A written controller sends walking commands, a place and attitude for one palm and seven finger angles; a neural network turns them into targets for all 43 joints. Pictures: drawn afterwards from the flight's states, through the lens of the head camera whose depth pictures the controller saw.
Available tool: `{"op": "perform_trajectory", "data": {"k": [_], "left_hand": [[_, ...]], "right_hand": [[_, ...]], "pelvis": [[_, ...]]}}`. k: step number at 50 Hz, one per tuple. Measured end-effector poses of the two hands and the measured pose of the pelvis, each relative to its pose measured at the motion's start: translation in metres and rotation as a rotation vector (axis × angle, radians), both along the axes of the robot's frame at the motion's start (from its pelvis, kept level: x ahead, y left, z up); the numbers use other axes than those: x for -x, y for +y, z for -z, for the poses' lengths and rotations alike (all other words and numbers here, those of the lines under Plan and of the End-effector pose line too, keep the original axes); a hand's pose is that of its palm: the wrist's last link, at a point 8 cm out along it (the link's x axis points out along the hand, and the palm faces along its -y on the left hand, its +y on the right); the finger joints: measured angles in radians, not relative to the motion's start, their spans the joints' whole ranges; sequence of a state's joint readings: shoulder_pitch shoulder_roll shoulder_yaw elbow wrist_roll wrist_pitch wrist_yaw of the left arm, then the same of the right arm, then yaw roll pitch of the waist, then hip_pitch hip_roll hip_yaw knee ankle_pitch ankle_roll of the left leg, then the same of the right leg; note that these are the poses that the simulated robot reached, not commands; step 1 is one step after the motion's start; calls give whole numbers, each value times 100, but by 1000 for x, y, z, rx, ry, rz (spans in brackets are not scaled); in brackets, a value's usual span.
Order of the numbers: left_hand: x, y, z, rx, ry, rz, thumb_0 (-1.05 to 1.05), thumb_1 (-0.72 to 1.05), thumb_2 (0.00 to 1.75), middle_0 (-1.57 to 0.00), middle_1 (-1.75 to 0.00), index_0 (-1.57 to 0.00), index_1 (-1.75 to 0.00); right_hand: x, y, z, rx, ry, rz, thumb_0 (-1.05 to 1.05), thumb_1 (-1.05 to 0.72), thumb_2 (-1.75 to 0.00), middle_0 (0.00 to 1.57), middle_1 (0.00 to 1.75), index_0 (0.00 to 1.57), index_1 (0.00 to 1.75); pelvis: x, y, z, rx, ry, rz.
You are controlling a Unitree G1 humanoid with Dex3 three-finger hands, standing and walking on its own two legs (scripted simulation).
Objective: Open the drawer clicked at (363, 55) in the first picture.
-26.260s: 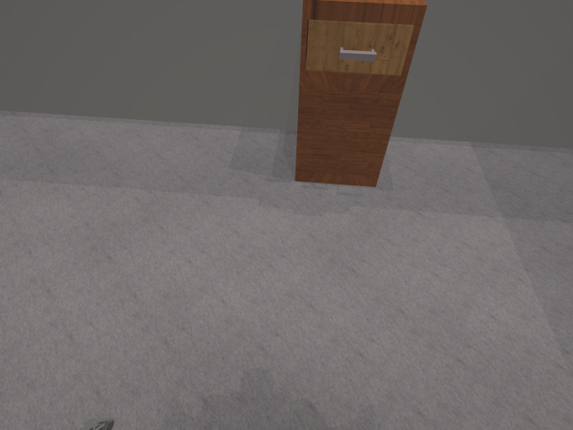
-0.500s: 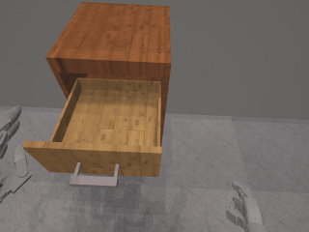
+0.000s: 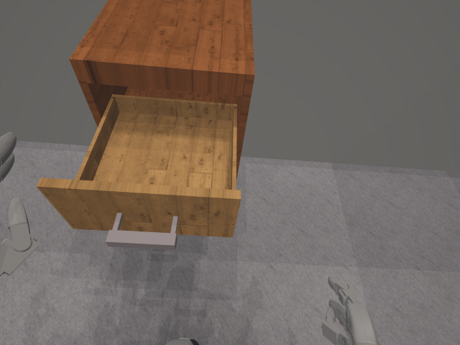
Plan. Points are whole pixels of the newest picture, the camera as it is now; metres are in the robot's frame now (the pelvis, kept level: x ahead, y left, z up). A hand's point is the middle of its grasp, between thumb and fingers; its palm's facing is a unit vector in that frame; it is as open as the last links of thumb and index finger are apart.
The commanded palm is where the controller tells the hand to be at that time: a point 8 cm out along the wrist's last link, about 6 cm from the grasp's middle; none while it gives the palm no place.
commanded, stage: step back with the hand held close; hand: left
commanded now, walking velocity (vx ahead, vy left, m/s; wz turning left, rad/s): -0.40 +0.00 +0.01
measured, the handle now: (145, 229) +0.33 +0.20 -0.07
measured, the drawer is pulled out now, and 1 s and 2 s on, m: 0.30 0.30 0.30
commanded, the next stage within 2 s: stop stepping back and stand still in 0.32 s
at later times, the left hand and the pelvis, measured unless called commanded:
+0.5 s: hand out of the picture +0.06 +0.18 +0.16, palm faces +0.28 -0.82 -0.50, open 7.5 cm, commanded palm -0.01 +0.23 +0.18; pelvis -0.14 -0.05 +0.00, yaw +1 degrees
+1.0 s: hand out of the picture -0.05 +0.17 +0.17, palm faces +0.42 -0.76 -0.50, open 7.5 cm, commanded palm -0.11 +0.21 +0.18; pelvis -0.22 -0.08 +0.00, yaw +4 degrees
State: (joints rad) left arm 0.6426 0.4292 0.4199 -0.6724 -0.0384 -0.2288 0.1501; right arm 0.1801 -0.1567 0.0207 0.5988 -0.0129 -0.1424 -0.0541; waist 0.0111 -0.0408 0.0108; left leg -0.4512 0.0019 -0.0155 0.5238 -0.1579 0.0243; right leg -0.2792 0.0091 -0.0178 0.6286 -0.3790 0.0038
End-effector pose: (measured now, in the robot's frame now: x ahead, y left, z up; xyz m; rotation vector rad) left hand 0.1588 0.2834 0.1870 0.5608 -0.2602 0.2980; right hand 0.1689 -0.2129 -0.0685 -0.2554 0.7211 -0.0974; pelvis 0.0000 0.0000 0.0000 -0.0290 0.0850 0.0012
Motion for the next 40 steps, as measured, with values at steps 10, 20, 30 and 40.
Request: {"op": "perform_trajectory", "data": {"k": [10,20,30,40], "left_hand": [[35,-56,3,-8,108,146,2,88,90,-21,-30,-21,-30],[93,-40,16,9,109,16,2,88,90,-21,-30,-21,-30],[174,-80,-2,-33,70,4,2,88,90,-21,-30,-21,-30],[219,-80,12,91,58,-101,2,88,90,-21,-30,-21,-30]], "right_hand": [[31,-35,3,-65,-31,39,2,-90,-89,20,30,21,30],[79,-62,-5,34,-13,88,2,-91,-89,20,29,20,30],[154,-61,10,-78,-39,10,2,-91,-89,20,30,21,30],[233,-107,7,20,67,74,2,-91,-89,20,30,21,30]], "pelvis": [[57,-28,0,-1,-14,26],[103,-33,2,-52,-7,-16],[167,-67,7,-27,-70,-21],[195,-76,-5,-55,-51,-55]]}}
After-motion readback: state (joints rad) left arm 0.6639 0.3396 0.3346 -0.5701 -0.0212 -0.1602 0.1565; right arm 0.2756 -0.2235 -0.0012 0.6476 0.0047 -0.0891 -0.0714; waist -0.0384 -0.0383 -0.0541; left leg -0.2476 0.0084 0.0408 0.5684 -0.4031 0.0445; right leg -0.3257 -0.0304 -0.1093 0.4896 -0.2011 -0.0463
